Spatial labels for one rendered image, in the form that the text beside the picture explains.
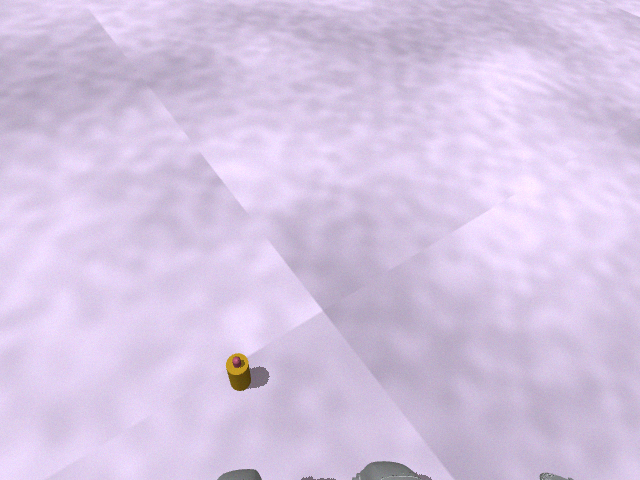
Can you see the bottle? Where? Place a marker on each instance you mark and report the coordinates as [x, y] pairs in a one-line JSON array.
[[238, 371]]

